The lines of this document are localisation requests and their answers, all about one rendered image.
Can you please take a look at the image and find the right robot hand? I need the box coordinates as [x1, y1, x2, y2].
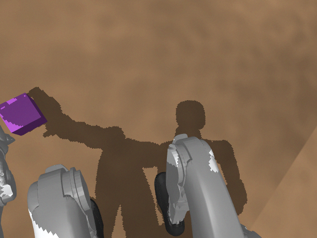
[241, 224, 261, 238]

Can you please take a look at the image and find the right robot foot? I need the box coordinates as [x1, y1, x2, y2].
[154, 172, 185, 237]

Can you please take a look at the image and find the left robot foot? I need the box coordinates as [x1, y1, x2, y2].
[90, 199, 104, 238]

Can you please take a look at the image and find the left robot arm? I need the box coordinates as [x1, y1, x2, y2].
[0, 125, 17, 238]

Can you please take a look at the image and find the small box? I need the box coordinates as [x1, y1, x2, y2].
[0, 93, 48, 136]

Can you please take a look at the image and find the left robot hand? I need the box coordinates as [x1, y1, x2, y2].
[5, 133, 15, 145]

